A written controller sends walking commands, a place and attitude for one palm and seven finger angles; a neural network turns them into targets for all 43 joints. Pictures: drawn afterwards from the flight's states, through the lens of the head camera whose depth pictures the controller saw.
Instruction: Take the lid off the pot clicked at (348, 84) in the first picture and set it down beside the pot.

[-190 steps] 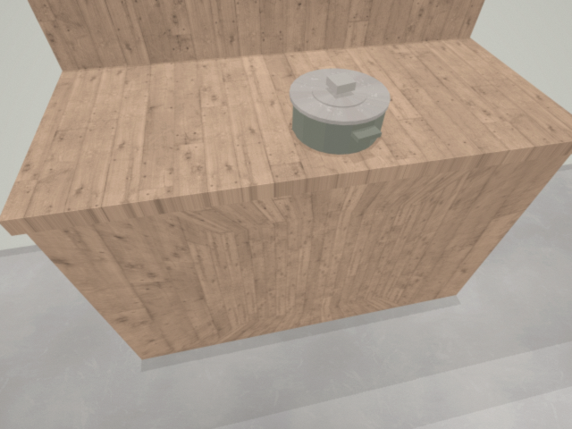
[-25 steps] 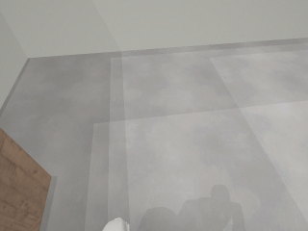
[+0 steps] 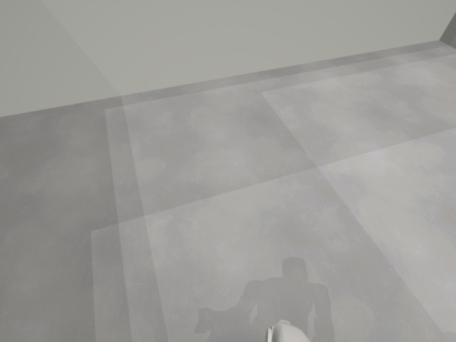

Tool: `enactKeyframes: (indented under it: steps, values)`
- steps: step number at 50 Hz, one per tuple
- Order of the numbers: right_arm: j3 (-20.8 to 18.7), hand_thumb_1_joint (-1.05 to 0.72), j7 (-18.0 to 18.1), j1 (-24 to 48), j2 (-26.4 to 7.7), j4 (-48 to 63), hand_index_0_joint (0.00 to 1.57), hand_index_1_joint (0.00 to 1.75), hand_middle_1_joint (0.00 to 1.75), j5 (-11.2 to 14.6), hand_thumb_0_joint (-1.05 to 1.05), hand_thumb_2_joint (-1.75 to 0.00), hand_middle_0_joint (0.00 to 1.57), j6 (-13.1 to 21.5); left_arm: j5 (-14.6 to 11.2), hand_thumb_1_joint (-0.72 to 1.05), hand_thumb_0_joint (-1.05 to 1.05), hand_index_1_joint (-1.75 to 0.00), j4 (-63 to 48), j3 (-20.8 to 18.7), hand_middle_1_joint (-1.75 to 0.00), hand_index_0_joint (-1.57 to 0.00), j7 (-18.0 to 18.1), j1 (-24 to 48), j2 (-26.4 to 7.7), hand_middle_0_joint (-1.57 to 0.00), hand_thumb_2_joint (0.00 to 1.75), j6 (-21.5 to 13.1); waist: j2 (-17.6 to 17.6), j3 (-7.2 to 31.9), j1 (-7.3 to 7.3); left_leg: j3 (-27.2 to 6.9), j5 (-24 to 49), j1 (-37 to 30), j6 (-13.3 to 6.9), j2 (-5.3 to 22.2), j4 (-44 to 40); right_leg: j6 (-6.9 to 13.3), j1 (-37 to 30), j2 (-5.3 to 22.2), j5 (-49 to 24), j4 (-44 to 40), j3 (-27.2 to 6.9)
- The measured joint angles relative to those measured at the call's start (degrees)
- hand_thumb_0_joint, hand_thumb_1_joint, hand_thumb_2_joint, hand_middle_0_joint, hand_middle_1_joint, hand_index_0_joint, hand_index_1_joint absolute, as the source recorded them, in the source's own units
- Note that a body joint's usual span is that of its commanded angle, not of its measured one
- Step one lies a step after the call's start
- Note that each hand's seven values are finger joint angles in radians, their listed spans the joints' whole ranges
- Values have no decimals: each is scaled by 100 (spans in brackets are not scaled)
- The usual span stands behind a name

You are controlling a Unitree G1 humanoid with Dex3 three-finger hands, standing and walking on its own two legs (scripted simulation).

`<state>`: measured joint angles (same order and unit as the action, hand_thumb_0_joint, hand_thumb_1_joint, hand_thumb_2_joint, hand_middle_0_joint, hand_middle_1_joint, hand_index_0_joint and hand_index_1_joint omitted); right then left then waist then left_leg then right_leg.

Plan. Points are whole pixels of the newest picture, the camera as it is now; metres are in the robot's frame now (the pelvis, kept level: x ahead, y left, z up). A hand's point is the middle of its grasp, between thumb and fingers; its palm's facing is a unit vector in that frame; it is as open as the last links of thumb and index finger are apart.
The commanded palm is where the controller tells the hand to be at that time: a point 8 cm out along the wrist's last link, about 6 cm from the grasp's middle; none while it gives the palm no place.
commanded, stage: turn to face it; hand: left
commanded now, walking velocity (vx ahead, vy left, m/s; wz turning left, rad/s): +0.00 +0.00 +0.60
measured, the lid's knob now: out of the picture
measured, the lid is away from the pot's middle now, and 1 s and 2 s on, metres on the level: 0.00 0.00 0.00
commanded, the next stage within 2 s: none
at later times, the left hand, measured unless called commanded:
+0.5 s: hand (148, 329) +0.17 +0.19 -0.20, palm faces +0.24 -0.96 -0.17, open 7.3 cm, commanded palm none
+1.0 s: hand out of the picture +0.11 +0.15 -0.15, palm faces +0.52 -0.79 -0.33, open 7.4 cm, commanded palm none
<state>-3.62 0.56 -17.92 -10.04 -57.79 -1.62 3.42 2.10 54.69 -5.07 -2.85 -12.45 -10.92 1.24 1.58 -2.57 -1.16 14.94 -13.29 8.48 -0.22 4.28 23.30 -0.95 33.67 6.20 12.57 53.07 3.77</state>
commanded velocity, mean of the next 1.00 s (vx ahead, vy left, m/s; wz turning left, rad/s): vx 0.00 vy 0.00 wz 0.60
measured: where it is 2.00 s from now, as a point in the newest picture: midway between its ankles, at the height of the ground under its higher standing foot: outside the picture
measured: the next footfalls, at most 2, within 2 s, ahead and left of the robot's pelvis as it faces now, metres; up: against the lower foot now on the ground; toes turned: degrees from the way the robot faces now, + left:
right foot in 0.12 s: +0.18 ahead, -0.15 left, +0.00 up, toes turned -8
left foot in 0.44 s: +0.20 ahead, +0.09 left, +0.00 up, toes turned +21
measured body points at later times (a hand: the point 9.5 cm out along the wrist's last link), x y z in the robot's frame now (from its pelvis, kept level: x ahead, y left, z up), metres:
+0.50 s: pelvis +0.12 -0.02 -0.03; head +0.13 +0.02 +0.42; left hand +0.16 +0.24 -0.18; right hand +0.21 -0.25 -0.16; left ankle +0.16 +0.07 -0.74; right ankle +0.13 -0.15 -0.72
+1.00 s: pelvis +0.15 -0.08 -0.01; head +0.19 -0.09 +0.44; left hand +0.08 +0.19 -0.13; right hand +0.37 -0.27 -0.16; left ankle +0.12 +0.05 -0.68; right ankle +0.21 -0.17 -0.74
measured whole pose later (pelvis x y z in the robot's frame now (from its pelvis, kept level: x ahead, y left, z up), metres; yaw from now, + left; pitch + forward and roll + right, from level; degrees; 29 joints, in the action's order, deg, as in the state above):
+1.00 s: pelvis +0.15 -0.08 -0.01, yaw +31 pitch +0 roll +1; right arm -6.5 -0.9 -9.3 -16.4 -51.5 -1.5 -4.5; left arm 1.4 49.5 -3.2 1.3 -13.5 -12.2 1.1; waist -3.3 -3.5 -0.1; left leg -3.6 -23.5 31.5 1.6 -3.3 58.4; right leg 0.6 15.7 2.6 17.7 33.2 4.2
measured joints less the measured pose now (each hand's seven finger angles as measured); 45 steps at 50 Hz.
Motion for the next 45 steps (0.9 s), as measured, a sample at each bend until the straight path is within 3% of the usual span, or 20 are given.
enactKeyframes:
  steps: [3, 6, 7, 8, 10, 13, 18, 22, 23, 25, 27, 30, 38, 42, 45]
  values:
    - [-12, -93, -28, -140, -69, -59, 20, 30, 30, -13, 0, -90, 21, -47, 6, 91, 0, -30, -54, 37, -30, -19, 5, 194, -7, -20, 90, -25, -93, -63, 180, 129, -237, -193, 142, 123, 81, -16, -281, -6, -107, -944, 104]
    - [16, -92, -35, -396, -47, -171, 20, 30, 30, 0, 0, -90, 20, -94, 25, 91, 0, -30, -80, 124, -30, -20, 65, 358, -94, -20, 90, -202, -81, -65, 386, 36, -730, -128, 288, 266, 722, 55, -991, -57, -416, -1962, 179]
    - [31, -91, -37, -462, -31, -245, 20, 30, 30, 27, 0, -90, 20, -131, 24, 91, 0, -30, -61, 140, -30, -20, 108, 432, -106, -20, 90, -306, -70, -39, 396, -124, -1081, 87, 257, 291, 1266, 249, -1045, -68, -233, -1946, 214]
    - [38, -91, -25, -439, -53, -331, 19, 30, 30, 48, 0, -90, 20, -211, 0, 91, 0, -30, -29, 171, -30, -20, 155, 533, -50, -20, 90, -366, -177, -90, 412, -430, -1485, 350, 214, 309, 1890, 318, -1023, -117, -60, -1742, 308]
    - [43, -91, 9, -360, -62, -468, 19, 30, 30, 66, 1, -90, 20, -349, -30, 91, 0, -30, -1, 243, -30, -20, 221, 639, 72, -20, 90, -431, -307, -149, 437, -907, -1791, 899, 170, 204, 3052, 310, -1149, -152, 108, -1654, 500]
    - [43, -91, 13, -244, 6, -490, 19, 30, 30, 78, 1, -90, 20, -464, -30, 91, 0, -30, 18, 282, -30, -20, 334, 637, 224, -20, 89, -366, -287, -119, 438, -1028, -1582, 1499, 216, 104, 3814, 240, -1499, -127, 84, -1957, 739]
    - [38, -91, -60, -22, 163, -208, 19, 30, 30, 70, 1, -90, 20, -524, -37, 93, -1, -30, -17, 183, -30, -20, 442, 534, 244, -21, 89, -227, -41, -29, 355, -742, -1172, 1779, 261, 57, 3000, 167, -1846, 29, 170, -2191, 1084]
    - [9, -91, -132, 155, 133, 143, 19, 30, 30, 40, 1, -90, 20, -473, -47, 93, -1, -30, -93, 136, -30, -20, 413, 395, 90, -21, 89, -76, 39, -18, 277, -605, -434, 1424, 190, 4, 1631, 18, -1802, 191, 570, -1661, 1313]
    - [-15, -90, -137, 185, 90, 240, 19, 30, 30, 18, 1, -90, 20, -435, -72, 93, -1, -30, -122, 113, -30, -20, 393, 345, 60, -21, 89, -18, -4, 12, 295, -654, -95, 1477, -51, 2, 1542, -75, -1656, 195, 926, -1312, 1302]
    - [-36, -90, -112, 329, 86, 349, 19, 30, 30, -17, 1, -90, 20, -401, -69, 92, -1, -30, -129, 55, -30, -20, 378, 318, -64, -21, 89, 116, 67, -24, 328, -720, -215, 1653, -351, -101, 1810, -179, -1175, 74, 1659, -211, 727]
    - [-31, -90, -69, 404, 79, 415, 19, 30, 30, -18, 1, -90, 20, -389, -40, 92, 0, -30, -90, 9, -30, -20, 366, 337, -161, -21, 89, 178, 110, -38, 324, -809, -269, 1637, -418, -223, 1687, -243, -731, -82, 1552, 789, 247]
    - [1, -90, -21, 471, 38, 441, 19, 30, 30, 9, 1, -90, 20, -374, -33, 92, 0, -30, -92, -21, -30, -20, 339, 334, -254, -20, 89, 153, 145, -54, 240, -936, 8, 1424, -370, -404, 1147, -356, -422, -151, 1034, 1293, -116]
    - [-64, -90, -56, 642, -204, 545, 20, 30, 30, 34, 1, -90, 21, -455, -88, 91, 0, -30, -202, 3, -30, -20, 349, 184, -331, -20, 90, 179, -88, -11, 166, -1430, 420, 1106, -293, -601, 423, -448, -699, -264, 981, 237, -393]
    - [-129, -90, -84, 730, -350, 599, 20, 30, 30, 18, 1, -90, 21, -551, -111, 91, 1, -30, -299, 38, -30, -20, 355, 173, -314, -20, 90, 165, -254, -21, 200, -1744, 439, 1201, -165, -665, 517, -363, -1062, -398, 1066, -591, -411]
    - [-188, -90, -98, 747, -453, 657, 20, 30, 30, 44, 1, -90, 21, -650, -115, 91, 1, -30, -448, 87, -30, -20, 358, 70, -309, -20, 90, 57, -342, 26, 181, -1971, 314, 1432, -28, -749, 867, -207, -1608, -472, 726, -1836, -354]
